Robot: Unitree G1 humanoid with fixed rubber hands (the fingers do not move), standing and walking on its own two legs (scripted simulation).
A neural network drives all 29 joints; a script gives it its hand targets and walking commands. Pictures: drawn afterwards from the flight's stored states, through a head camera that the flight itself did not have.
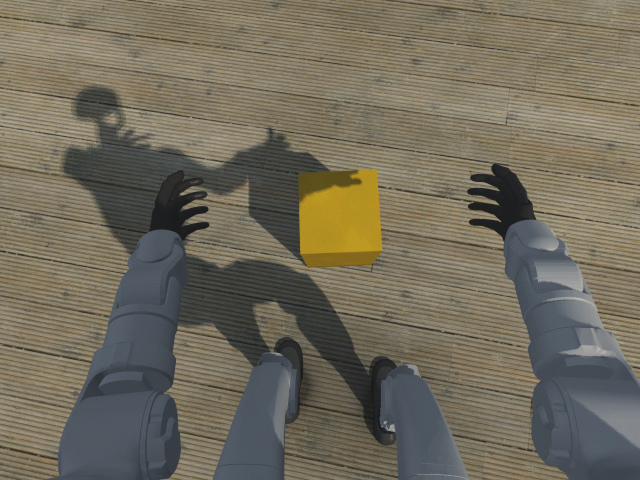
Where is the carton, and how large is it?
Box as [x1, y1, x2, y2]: [298, 169, 381, 267]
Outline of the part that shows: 376,169 298,173 300,253 308,267 371,264 381,251 381,238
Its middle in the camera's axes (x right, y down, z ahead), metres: +0.04 -0.04 +0.97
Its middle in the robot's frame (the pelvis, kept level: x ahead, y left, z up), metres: +0.52 +0.02 -0.57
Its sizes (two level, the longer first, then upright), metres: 0.185 0.177 0.251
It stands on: the floor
